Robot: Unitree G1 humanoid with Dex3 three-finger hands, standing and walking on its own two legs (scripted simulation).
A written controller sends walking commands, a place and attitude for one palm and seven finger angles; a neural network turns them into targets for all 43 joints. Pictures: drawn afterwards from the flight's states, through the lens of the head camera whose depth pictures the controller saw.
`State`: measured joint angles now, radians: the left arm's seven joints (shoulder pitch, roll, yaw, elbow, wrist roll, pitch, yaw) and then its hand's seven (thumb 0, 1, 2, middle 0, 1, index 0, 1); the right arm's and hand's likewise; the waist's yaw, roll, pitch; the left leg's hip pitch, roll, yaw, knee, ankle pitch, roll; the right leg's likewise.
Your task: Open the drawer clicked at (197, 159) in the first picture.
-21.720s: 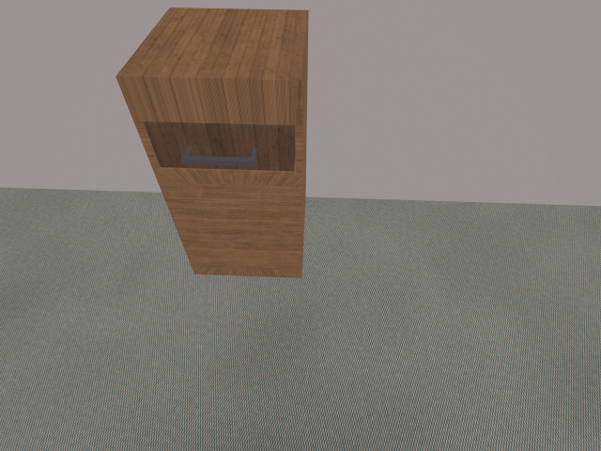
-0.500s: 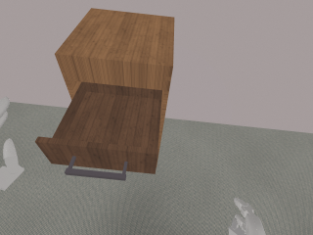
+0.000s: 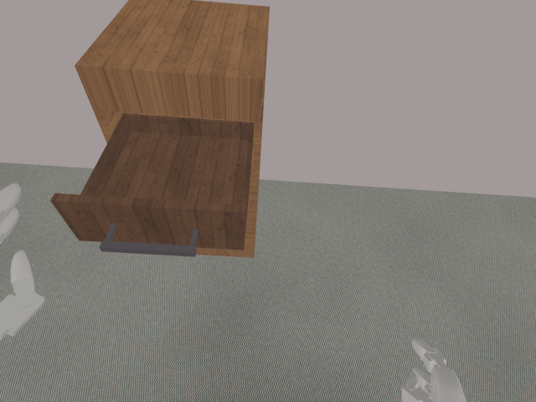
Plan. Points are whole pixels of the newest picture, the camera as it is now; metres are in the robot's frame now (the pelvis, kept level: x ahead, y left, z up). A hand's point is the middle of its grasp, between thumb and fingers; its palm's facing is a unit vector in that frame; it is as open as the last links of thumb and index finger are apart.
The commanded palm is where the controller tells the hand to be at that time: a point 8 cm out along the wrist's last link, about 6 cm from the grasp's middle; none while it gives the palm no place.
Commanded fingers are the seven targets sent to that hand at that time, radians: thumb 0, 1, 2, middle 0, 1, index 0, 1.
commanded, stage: stop stepping back and stand still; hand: left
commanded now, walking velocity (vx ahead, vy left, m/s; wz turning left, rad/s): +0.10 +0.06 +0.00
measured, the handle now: (151, 240) +0.44 +0.26 -0.13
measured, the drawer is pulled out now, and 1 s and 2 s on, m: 0.30 0.30 0.30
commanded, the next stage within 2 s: let the arm hang, fingers relaxed in 0.56 s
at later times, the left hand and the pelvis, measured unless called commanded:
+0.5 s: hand (7, 374) +0.13 +0.24 +0.15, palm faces +0.40 -0.82 -0.42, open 7.4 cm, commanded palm +0.07 +0.27 +0.18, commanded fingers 0.00 0.90 0.90 -0.20 -0.30 -0.20 -0.30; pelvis -0.06 -0.01 -0.01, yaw +0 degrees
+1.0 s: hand out of the picture +0.01 +0.15 -0.17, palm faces +0.09 -0.98 -0.16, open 7.0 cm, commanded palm none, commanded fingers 0.00 0.90 0.90 -0.20 -0.30 -0.20 -0.30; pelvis -0.07 -0.02 -0.01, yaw +4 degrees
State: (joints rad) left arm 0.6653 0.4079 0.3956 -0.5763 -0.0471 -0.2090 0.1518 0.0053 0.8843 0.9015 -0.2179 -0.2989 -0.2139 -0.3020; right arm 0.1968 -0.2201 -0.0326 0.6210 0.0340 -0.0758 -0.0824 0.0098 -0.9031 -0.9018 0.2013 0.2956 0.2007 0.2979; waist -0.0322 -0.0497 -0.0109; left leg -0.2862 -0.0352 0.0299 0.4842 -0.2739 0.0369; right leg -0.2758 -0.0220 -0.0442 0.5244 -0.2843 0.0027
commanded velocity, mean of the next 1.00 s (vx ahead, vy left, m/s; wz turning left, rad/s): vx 0.08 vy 0.00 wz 0.00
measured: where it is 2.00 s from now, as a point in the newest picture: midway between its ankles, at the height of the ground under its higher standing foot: outside the picture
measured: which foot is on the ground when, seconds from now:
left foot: down 0.00-1.00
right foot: down 0.00-1.00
